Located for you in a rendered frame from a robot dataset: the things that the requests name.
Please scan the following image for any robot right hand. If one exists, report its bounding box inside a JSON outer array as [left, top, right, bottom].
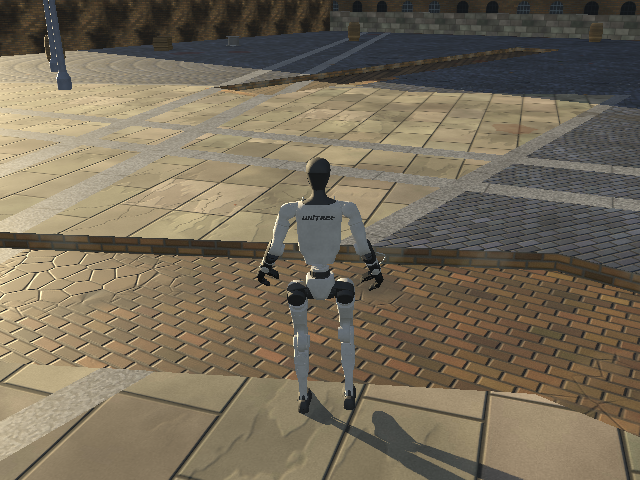
[[360, 271, 384, 291]]

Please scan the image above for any right robot shin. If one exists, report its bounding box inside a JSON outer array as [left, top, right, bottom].
[[341, 326, 355, 396]]

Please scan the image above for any robot right forearm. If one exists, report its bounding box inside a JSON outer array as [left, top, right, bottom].
[[361, 239, 381, 275]]

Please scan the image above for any robot left hand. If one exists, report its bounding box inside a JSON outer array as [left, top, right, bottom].
[[256, 267, 279, 286]]

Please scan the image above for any left robot shin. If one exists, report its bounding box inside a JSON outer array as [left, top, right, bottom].
[[293, 334, 309, 400]]

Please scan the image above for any robot left forearm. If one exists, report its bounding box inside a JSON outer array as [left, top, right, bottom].
[[259, 240, 279, 273]]

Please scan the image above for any right robot upper arm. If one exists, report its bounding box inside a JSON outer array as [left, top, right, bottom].
[[339, 201, 371, 256]]

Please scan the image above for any left robot upper arm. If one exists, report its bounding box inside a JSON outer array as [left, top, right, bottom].
[[268, 201, 298, 256]]

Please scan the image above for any robot shin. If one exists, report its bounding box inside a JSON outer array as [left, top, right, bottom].
[[293, 334, 309, 400], [341, 326, 355, 396]]

